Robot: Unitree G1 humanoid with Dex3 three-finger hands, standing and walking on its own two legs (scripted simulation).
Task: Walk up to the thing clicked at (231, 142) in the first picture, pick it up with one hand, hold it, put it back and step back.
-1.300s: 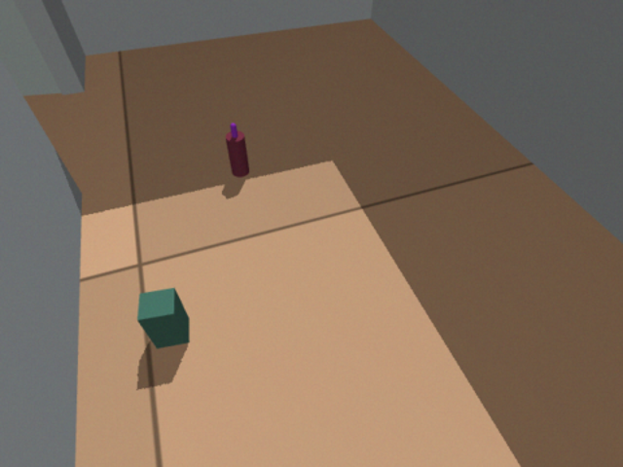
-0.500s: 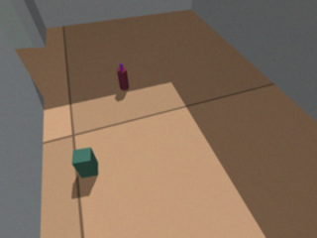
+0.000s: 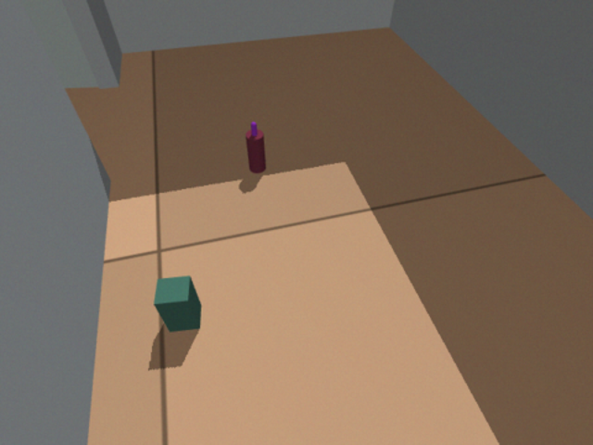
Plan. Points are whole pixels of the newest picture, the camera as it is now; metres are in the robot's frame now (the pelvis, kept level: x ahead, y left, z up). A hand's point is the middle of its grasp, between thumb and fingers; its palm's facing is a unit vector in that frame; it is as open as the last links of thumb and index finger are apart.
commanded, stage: walk up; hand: left
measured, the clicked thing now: (255, 146) +1.51 +0.25 -0.64
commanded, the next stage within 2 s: none
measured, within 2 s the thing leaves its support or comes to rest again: neither
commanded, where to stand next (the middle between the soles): +1.17 +0.04 m, yaw +3 degrees
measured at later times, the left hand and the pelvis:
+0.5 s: hand (86, 368) +0.27 +0.36 -0.15, palm faces -0.05 -0.94 -0.32, open 7.4 cm; pelvis +0.20 +0.09 +0.00, yaw +1 degrees
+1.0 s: hand (158, 241) +0.52 +0.31 -0.13, palm faces +0.00 -0.93 -0.36, open 7.4 cm; pelvis +0.46 +0.04 +0.00, yaw +1 degrees
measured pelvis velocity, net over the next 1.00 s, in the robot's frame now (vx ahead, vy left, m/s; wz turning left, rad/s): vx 0.46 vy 0.04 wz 0.02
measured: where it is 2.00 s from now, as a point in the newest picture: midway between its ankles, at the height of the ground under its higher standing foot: (293, 265)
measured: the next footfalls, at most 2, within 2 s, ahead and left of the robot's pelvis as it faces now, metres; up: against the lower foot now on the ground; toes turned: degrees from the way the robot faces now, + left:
left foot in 0.18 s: +0.19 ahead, +0.20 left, +0.00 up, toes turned +6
right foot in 0.68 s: +0.49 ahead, -0.06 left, +0.00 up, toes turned -3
